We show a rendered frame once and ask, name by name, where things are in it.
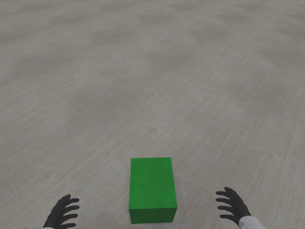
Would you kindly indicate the carton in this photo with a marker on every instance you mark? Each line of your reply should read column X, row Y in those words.
column 152, row 196

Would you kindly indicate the robot right hand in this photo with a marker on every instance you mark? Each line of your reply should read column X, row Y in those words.
column 238, row 209

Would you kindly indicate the right robot forearm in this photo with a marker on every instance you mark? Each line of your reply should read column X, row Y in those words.
column 250, row 222

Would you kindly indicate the robot left hand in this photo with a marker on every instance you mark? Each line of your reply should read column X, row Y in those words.
column 56, row 217

